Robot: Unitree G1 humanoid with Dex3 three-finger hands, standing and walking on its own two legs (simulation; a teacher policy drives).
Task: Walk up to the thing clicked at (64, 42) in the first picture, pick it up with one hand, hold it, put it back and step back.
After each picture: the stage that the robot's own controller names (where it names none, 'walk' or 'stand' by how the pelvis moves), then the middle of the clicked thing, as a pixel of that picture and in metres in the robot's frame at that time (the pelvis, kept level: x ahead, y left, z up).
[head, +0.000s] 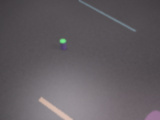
stand; (63, 44) +1.33 +0.25 -0.72
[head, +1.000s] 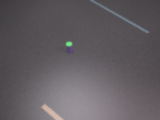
walk; (69, 47) +1.22 +0.25 -0.72
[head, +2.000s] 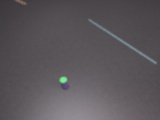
walk; (64, 83) +0.83 +0.25 -0.72
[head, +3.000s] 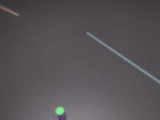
walk; (60, 113) +0.54 +0.24 -0.72
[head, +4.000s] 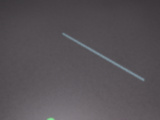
stand; out of the picture +0.43 +0.20 -0.70
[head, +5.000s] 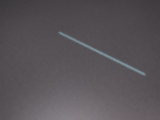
stand; out of the picture +0.38 +0.22 -0.72
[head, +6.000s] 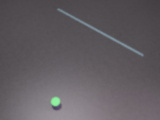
walk; (55, 103) +0.46 +0.16 -0.69
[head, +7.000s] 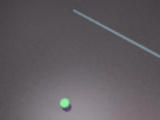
stand; (65, 105) +0.45 +0.17 -0.69
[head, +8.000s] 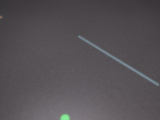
stand; out of the picture +0.49 +0.14 -0.70
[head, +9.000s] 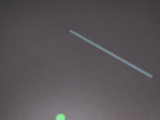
stand; out of the picture +0.45 +0.15 -0.72
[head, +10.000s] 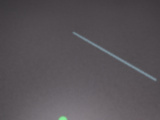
stand; out of the picture +0.44 +0.15 -0.73
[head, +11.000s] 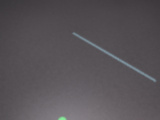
stand; out of the picture +0.44 +0.15 -0.73
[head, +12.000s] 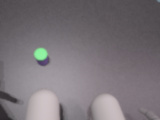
go down; (41, 57) +0.50 +0.19 -0.42
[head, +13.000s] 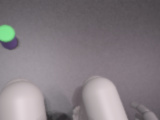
go down; (7, 38) +0.50 +0.25 -0.30
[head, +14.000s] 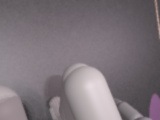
close in; out of the picture +0.48 +0.30 -0.24
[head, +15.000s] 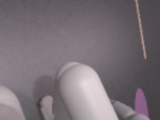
close; out of the picture +0.47 +0.30 -0.24
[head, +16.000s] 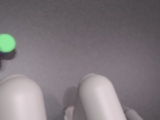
lift; (4, 45) +0.46 +0.24 -0.27
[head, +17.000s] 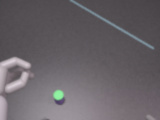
lift; (58, 97) +0.47 +0.12 -0.58
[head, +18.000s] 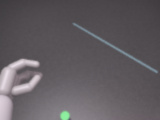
hold; (65, 118) +0.44 +0.11 -0.67
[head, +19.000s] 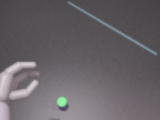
hold; (62, 104) +0.44 +0.12 -0.63
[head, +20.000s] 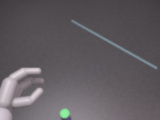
hold; (65, 115) +0.45 +0.12 -0.66
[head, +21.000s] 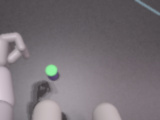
crouch; (52, 72) +0.48 +0.15 -0.48
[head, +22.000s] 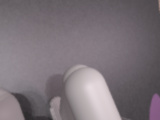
lower; out of the picture +0.47 +0.26 -0.25
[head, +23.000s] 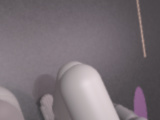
lower; out of the picture +0.46 +0.27 -0.24
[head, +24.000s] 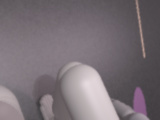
lower; out of the picture +0.46 +0.28 -0.24
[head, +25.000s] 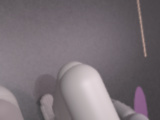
lower; out of the picture +0.46 +0.28 -0.24
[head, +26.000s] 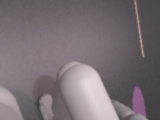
lower; out of the picture +0.46 +0.28 -0.25
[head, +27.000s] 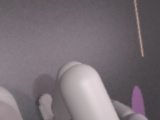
open; out of the picture +0.45 +0.26 -0.24
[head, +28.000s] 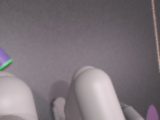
stand; out of the picture +0.41 +0.19 -0.28
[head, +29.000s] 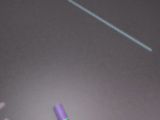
stand; (60, 113) +0.36 +0.09 -0.62
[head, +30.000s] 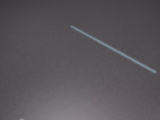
stand; out of the picture +0.35 +0.11 -0.69
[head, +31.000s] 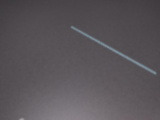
stand; out of the picture +0.34 +0.10 -0.69
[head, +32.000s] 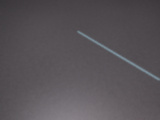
stand; out of the picture +0.34 +0.09 -0.74
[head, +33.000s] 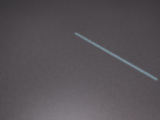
stand; out of the picture +0.34 +0.10 -0.75
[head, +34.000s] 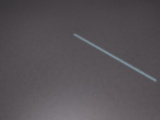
stand; out of the picture +0.33 +0.11 -0.75
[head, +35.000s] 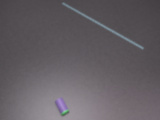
walk; (61, 106) +0.45 +0.11 -0.73
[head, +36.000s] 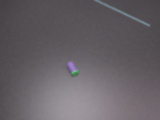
walk; (72, 68) +0.81 +0.15 -0.72
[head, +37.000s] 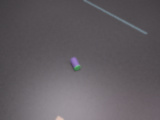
stand; (75, 63) +0.98 +0.09 -0.72
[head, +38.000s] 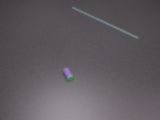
stand; (67, 74) +0.92 +0.14 -0.75
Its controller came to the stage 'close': yes
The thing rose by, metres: 0.01
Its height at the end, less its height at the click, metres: -0.02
